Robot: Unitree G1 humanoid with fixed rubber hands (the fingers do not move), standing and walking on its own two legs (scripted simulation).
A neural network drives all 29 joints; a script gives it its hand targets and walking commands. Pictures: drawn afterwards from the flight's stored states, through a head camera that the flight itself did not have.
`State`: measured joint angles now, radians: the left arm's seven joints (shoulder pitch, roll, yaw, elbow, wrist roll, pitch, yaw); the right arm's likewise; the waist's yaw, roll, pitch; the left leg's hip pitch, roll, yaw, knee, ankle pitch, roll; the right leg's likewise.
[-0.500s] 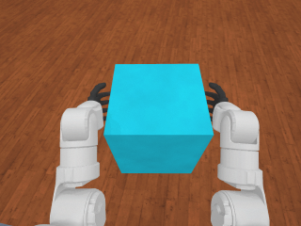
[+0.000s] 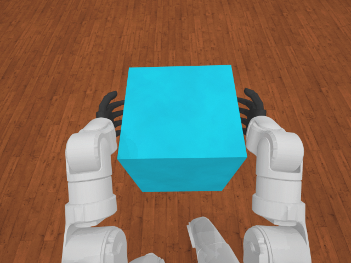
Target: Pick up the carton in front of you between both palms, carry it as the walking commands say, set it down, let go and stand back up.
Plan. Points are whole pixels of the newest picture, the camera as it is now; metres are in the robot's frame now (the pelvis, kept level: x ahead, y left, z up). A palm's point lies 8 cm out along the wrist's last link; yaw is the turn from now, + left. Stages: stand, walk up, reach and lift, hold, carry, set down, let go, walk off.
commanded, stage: carry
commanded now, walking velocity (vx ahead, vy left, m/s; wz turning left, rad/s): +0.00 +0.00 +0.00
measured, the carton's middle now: (180, 136) +0.37 -0.06 +0.03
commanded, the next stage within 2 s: none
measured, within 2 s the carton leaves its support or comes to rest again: neither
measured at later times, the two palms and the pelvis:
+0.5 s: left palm (71, 97) +0.42 +0.14 +0.15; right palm (214, 63) +0.47 -0.15 +0.15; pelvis +0.10 -0.04 +0.02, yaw +4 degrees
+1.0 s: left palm (68, 101) +0.42 +0.15 +0.15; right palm (213, 70) +0.45 -0.15 +0.15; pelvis +0.10 -0.02 +0.02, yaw +4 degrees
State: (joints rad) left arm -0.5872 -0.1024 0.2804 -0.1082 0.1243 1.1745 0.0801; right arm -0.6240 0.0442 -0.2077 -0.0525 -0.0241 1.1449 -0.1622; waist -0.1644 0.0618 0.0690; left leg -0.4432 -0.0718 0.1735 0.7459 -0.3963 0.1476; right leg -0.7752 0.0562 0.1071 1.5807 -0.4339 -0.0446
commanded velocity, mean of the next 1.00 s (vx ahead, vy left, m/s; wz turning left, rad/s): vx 0.00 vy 0.00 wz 0.00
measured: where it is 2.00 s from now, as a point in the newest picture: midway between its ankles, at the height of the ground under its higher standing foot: outside the picture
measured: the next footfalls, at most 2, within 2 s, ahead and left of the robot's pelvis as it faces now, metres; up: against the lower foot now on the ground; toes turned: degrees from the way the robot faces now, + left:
right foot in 0.20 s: +0.23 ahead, -0.12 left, +0.00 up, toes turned -3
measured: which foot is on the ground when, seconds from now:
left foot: down 0.00-1.00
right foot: up 0.00-0.18, down 0.20-1.00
